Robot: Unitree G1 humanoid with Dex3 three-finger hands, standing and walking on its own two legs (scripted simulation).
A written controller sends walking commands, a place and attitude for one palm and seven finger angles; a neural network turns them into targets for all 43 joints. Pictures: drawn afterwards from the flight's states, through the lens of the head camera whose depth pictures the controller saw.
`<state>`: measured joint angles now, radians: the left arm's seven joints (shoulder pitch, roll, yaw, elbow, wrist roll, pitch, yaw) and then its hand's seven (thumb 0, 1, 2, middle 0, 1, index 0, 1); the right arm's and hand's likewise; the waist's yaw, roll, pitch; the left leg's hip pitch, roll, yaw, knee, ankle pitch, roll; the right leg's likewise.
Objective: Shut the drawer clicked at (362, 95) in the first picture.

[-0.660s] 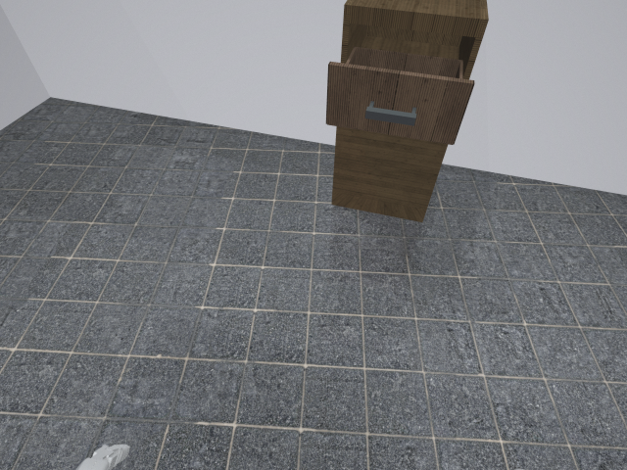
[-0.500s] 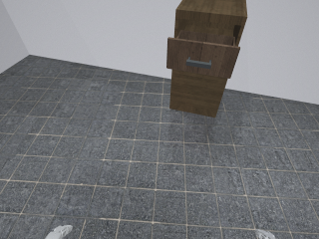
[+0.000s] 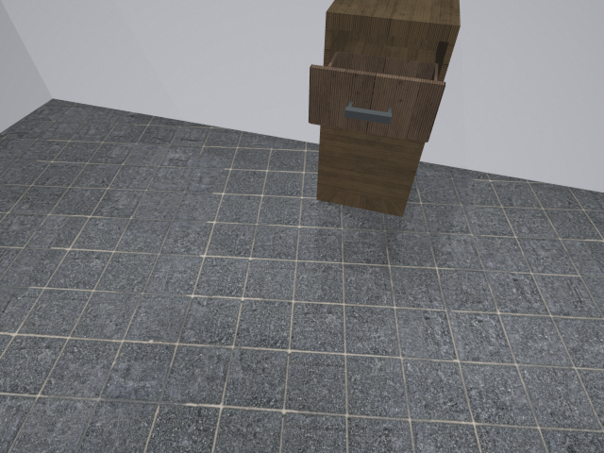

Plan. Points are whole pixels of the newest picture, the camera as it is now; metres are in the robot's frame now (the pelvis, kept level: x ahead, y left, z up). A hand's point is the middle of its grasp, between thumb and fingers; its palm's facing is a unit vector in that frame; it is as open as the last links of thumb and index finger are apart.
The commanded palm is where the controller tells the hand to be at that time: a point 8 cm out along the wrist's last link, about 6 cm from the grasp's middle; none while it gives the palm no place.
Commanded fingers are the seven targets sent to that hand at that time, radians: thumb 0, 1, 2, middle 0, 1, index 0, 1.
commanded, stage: stand and wait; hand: left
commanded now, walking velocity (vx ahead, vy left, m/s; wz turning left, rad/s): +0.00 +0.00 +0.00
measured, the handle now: (369, 111) +1.02 -0.13 -0.07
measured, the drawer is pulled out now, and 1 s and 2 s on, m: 0.30 0.30 0.30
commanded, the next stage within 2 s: look at it before walking up in 0.24 s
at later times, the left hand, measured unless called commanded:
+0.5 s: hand out of the picture +0.07 +0.24 -0.16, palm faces -0.03 -0.95 -0.32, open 7.4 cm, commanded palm none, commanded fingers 0.00 0.90 0.90 -0.20 -0.30 -0.20 -0.30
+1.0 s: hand out of the picture +0.06 +0.25 -0.16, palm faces -0.03 -0.95 -0.32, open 7.4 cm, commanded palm none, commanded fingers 0.00 0.90 0.90 -0.20 -0.30 -0.20 -0.30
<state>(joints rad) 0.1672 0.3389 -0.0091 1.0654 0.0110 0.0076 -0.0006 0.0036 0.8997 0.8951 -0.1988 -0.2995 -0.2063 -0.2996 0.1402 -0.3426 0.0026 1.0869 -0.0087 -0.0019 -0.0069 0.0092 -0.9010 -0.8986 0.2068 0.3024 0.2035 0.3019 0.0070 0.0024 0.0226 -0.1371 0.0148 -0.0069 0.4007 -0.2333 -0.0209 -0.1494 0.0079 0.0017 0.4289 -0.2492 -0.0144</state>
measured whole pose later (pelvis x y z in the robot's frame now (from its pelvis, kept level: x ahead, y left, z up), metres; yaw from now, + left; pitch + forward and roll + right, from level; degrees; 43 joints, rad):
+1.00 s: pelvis +0.00 +0.01 +0.00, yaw +0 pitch -1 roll +0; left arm 0.16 0.33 -0.01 1.09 0.01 0.00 0.00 0.00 0.90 0.90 -0.20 -0.30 -0.21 -0.30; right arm 0.13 -0.32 0.00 1.12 0.00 -0.01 0.00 0.01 -0.90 -0.90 0.21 0.30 0.20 0.30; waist 0.01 -0.01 0.02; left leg -0.13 0.01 0.00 0.36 -0.21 -0.01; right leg -0.14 0.00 0.01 0.38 -0.22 0.00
